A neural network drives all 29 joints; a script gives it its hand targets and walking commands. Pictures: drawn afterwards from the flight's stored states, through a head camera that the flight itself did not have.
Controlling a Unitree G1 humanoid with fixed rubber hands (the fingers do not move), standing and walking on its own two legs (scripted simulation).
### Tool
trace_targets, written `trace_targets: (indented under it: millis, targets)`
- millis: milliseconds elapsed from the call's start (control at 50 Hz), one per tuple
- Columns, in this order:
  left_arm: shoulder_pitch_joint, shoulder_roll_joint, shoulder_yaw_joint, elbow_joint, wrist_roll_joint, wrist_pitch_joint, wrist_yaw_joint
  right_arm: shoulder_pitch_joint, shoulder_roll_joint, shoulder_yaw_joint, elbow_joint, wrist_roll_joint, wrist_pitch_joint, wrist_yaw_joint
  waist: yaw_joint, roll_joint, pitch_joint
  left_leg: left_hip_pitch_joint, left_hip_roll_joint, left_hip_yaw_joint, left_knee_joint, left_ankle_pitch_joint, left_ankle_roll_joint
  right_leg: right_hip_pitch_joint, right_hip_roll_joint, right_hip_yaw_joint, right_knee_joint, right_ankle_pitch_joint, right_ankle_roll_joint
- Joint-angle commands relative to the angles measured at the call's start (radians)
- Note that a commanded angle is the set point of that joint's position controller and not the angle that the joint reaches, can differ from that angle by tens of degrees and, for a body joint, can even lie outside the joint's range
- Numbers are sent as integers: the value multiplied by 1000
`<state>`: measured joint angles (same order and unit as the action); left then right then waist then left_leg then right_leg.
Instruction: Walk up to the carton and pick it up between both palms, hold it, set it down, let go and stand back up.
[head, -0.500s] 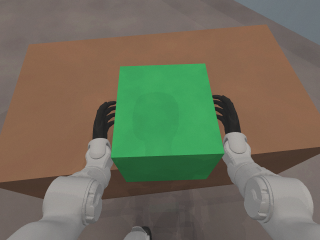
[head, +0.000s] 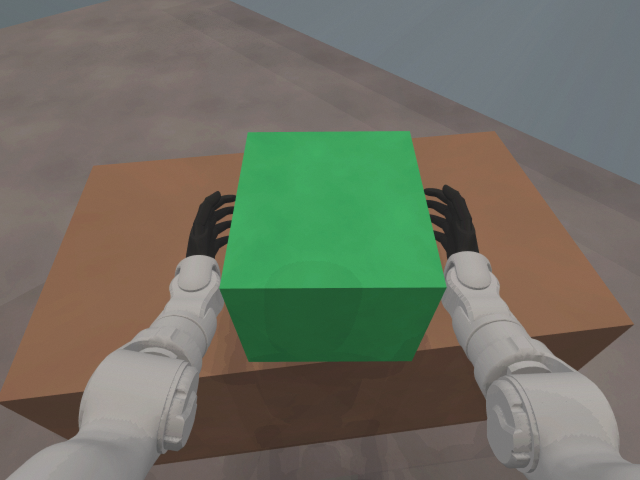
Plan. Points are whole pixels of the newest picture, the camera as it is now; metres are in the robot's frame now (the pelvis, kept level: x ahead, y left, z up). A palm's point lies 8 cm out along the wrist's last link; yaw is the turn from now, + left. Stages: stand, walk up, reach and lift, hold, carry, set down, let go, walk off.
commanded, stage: reach and lift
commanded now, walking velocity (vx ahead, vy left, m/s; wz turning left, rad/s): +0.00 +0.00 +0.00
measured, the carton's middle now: (329, 246) +0.46 +0.02 +0.02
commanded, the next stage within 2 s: none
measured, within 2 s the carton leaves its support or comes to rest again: neither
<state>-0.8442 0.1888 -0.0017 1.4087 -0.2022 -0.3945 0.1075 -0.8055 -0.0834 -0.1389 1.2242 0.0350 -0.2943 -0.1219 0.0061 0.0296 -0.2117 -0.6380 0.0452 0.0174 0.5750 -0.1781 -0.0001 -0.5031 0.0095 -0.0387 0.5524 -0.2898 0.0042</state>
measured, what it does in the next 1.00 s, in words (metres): stands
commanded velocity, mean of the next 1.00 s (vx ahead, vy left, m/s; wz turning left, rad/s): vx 0.00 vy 0.00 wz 0.00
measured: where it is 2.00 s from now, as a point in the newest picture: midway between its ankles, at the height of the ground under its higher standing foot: outside the picture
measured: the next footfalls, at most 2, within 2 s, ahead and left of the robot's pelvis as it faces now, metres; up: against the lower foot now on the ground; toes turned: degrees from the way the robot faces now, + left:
none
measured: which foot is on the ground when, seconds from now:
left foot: down 0.00-1.00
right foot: down 0.00-1.00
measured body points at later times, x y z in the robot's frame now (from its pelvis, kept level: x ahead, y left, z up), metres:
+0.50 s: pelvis +0.03 -0.01 +0.02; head +0.03 -0.01 +0.47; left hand +0.42 +0.17 +0.10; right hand +0.42 -0.17 +0.10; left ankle +0.05 +0.12 -0.73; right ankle -0.02 -0.12 -0.73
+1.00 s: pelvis +0.02 -0.01 +0.02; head +0.00 +0.00 +0.47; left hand +0.38 +0.18 +0.15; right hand +0.39 -0.16 +0.15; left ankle +0.05 +0.12 -0.73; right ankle -0.02 -0.12 -0.73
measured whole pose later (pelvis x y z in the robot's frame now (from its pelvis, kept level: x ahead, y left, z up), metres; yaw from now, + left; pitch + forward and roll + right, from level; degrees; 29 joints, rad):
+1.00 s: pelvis +0.02 -0.01 +0.02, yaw +1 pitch -3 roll +0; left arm -0.39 0.05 0.22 0.20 0.18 0.40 -0.01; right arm -0.44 -0.06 -0.01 0.43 0.17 0.20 -0.18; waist -0.04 -0.04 -0.02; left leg -0.13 0.02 0.00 0.29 -0.11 -0.02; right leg 0.02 0.01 -0.04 0.25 -0.21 -0.01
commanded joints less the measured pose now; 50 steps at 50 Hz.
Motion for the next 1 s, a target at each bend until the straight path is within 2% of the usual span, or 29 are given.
trace_targets:
  millis: [0,20,40,60,80,100,120,160,200,240,280,300,360,380,440,500,600,640,700,720,740,780,800,820,840,920,940,960,980]
  targets:
    - [-712,-770,-158,-336,127,-35,-178,-584,757,274,-209,-63,22,142,-11,13,-436,543,-41,-25,-53,239,-45,36,24,9,-145,156,-8]
    - [-709,-757,-131,-310,141,-26,-184,-591,754,269,-208,-66,37,141,-3,-8,-395,535,-37,-19,-78,205,-37,47,17,9,-166,128,-3]
    - [-722,-774,-145,-353,127,-14,-183,-589,750,261,-221,-59,51,143,-26,-1,-399,548,-35,-25,-93,205,-41,73,16,6,-173,127,-6]
    - [-724,-767,-132,-344,142,-7,-186,-601,770,271,-223,-47,59,145,1,3,-386,549,-36,-21,-105,197,-37,77,11,14,-181,123,-9]
    - [-705,-762,-132,-394,142,5,-186,-577,770,284,-240,-32,69,145,7,12,-398,566,-37,-16,-105,238,-36,116,7,21,-184,164,-7]
    - [-700,-752,-103,-341,166,23,-192,-571,739,260,-214,-41,83,143,-11,12,-333,555,-39,-10,-131,200,-34,120,-1,20,-205,147,-6]
    - [-679,-749,-81,-352,174,39,-199,-542,732,245,-203,-45,96,141,-18,-5,-296,564,-37,-13,-153,193,-30,147,-4,21,-220,152,-7]
    - [-617,-721,-39,-349,227,80,-217,-500,701,214,-183,-51,120,140,-16,-1,-212,591,-42,-3,-193,177,-27,182,-9,24,-256,134,0]
    - [-585,-729,-32,-403,240,106,-220,-514,702,243,-256,-29,119,137,6,-6,-255,643,-38,-1,-194,248,-34,230,-4,23,-266,189,6]
    - [-577,-758,-63,-451,236,113,-220,-530,707,262,-317,-31,107,134,-8,-8,-306,666,-43,2,-196,296,-36,255,0,18,-270,253,11]
    - [-563,-772,-75,-502,236,119,-216,-514,722,302,-355,-21,103,135,-3,-12,-314,681,-40,6,-204,334,-39,294,4,20,-278,301,10]
    - [-565,-774,-84,-512,243,125,-214,-495,717,299,-333,-24,109,136,-14,9,-286,685,-38,6,-212,329,-41,288,2,22,-289,292,9]
    - [-501,-782,-95,-573,246,165,-212,-478,725,365,-419,8,119,127,5,-12,-295,694,-43,11,-213,386,-36,342,8,24,-287,370,19]
    - [-490,-778,-113,-602,246,177,-211,-463,729,378,-428,14,127,123,3,-26,-304,703,-44,7,-210,404,-37,350,9,29,-287,398,24]
    - [-461,-806,-178,-740,230,213,-202,-435,733,447,-528,49,139,111,-14,-7,-368,762,-45,-5,-190,505,-48,361,22,24,-280,479,24]
    - [-407,-797,-201,-838,240,273,-197,-415,743,515,-625,89,175,90,1,-20,-338,742,-57,-9,-185,542,-43,413,25,37,-281,542,36]
    - [-273,-798,-249,-1026,236,431,-203,-355,721,585,-811,142,273,57,-12,-32,-320,765,-69,-21,-196,558,-36,443,30,42,-284,600,48]
    - [-242,-792,-248,-1094,253,502,-211,-333,707,591,-845,153,313,50,-7,-22,-262,769,-72,-20,-203,541,-41,436,30,40,-293,560,47]
    - [-178,-779,-268,-1222,264,580,-225,-299,689,608,-939,167,347,36,-10,-24,-268,793,-78,-18,-201,563,-45,469,38,30,-293,594,58]
    - [-149,-766,-279,-1241,269,604,-229,-289,677,604,-966,175,354,32,-24,-6,-262,800,-80,-19,-196,586,-53,475,38,29,-285,614,57]
    - [-131,-756,-275,-1270,275,625,-236,-280,678,613,-991,183,364,27,-20,-22,-262,804,-83,-14,-193,573,-50,484,38,31,-288,630,64]
    - [-99,-743,-258,-1253,283,667,-256,-269,642,580,-995,167,385,21,-38,-22,-174,775,-82,-11,-221,484,-41,466,30,25,-298,575,62]
    - [-90,-742,-269,-1297,279,682,-263,-267,640,598,-1028,170,386,18,-44,-32,-205,791,-81,-13,-212,506,-41,480,33,20,-289,601,63]
    - [-88,-733,-265,-1301,287,696,-269,-257,631,592,-1016,166,396,17,-38,-18,-172,781,-83,-8,-219,484,-39,467,28,22,-295,573,63]
    - [-90,-736,-291,-1354,282,707,-270,-250,632,599,-1044,175,397,17,-49,-8,-196,799,-84,-11,-215,498,-47,472,31,19,-292,580,60]
    - [-80,-728,-297,-1376,280,754,-278,-264,602,585,-1093,181,416,20,-61,-2,-164,810,-81,-12,-225,461,-54,454,36,2,-308,494,53]
    - [-79,-720,-294,-1356,286,768,-280,-266,591,575,-1074,173,425,21,-69,-10,-125,810,-82,-11,-235,415,-48,433,35,1,-319,450,53]
    - [-106,-722,-294,-1374,287,770,-282,-275,602,579,-1077,171,427,25,-64,-10,-148,806,-85,-4,-240,387,-47,424,33,-5,-320,425,51]
    - [-112,-720,-279,-1337,292,776,-284,-291,599,560,-1068,158,430,32,-61,-21,-109,786,-82,-6,-255,337,-41,413,30,-5,-328,380,47]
